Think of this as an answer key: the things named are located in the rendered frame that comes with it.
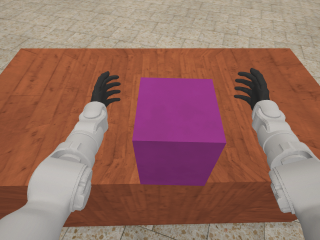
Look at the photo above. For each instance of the robot left upper arm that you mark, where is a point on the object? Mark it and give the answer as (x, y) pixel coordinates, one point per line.
(58, 188)

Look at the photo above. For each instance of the pedestal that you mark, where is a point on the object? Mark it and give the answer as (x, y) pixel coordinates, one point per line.
(44, 90)

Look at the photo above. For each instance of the robot right upper arm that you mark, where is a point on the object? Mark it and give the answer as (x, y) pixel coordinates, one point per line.
(296, 188)

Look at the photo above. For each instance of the left robot hand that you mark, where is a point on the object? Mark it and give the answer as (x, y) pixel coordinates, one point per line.
(100, 93)

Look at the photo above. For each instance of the left robot forearm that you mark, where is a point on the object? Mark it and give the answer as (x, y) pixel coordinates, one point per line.
(84, 141)

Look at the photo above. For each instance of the right robot forearm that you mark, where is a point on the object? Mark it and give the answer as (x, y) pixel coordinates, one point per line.
(275, 136)

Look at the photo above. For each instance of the carton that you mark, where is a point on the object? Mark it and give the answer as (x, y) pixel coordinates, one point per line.
(178, 134)

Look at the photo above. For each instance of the right robot hand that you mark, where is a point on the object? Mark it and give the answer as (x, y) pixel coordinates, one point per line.
(258, 85)

